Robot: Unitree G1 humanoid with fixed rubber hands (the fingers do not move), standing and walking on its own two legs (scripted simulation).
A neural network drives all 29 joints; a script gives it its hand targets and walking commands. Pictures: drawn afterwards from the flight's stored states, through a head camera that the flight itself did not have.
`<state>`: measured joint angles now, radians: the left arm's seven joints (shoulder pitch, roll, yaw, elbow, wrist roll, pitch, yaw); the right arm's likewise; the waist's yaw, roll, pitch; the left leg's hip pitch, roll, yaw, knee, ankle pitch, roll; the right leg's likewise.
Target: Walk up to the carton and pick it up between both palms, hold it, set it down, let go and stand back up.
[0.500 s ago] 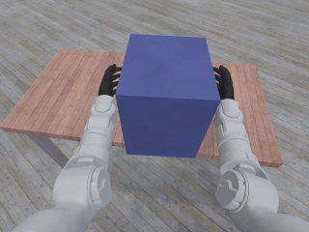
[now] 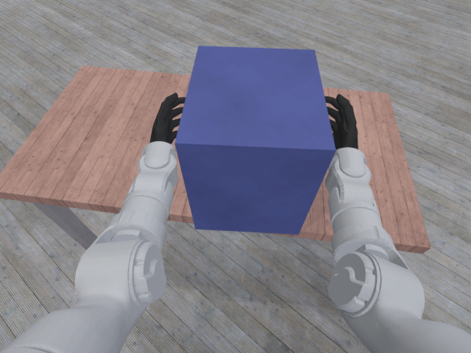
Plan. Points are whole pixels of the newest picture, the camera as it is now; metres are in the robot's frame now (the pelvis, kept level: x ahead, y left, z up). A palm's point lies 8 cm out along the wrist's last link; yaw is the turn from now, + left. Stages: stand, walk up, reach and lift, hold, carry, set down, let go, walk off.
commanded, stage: set down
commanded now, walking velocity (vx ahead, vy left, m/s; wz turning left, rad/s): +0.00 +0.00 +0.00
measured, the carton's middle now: (251, 145) +0.49 -0.06 +0.03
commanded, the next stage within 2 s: none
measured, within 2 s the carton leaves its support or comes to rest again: neither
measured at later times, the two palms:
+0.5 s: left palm (164, 140) +0.47 +0.10 +0.09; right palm (342, 144) +0.43 -0.20 +0.10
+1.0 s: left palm (164, 140) +0.47 +0.10 +0.09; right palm (341, 145) +0.43 -0.20 +0.09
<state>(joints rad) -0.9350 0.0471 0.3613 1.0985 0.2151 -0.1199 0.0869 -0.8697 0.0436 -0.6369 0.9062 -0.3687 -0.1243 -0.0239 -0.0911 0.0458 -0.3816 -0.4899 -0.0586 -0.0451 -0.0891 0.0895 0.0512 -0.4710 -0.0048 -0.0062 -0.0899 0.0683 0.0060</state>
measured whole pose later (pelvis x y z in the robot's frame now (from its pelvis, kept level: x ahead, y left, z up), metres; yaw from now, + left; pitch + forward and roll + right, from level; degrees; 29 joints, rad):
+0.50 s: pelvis -0.01 +0.01 +0.00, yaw +0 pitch +30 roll +0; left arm -0.97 0.02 0.42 1.10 0.27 -0.15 0.09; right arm -0.90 0.03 -0.70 0.91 -0.40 -0.16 0.01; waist -0.08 0.05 -0.38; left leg -0.53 -0.07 -0.04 -0.09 0.10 0.06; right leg -0.51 -0.01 0.00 -0.09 0.08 0.02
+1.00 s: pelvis -0.01 +0.01 +0.00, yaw +0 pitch +32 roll +0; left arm -0.97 0.01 0.44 1.10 0.27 -0.15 0.09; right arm -0.91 0.04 -0.73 0.90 -0.42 -0.17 0.03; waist -0.08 0.05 -0.41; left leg -0.57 -0.07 -0.03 -0.09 0.11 0.06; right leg -0.55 -0.01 0.00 -0.09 0.09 0.02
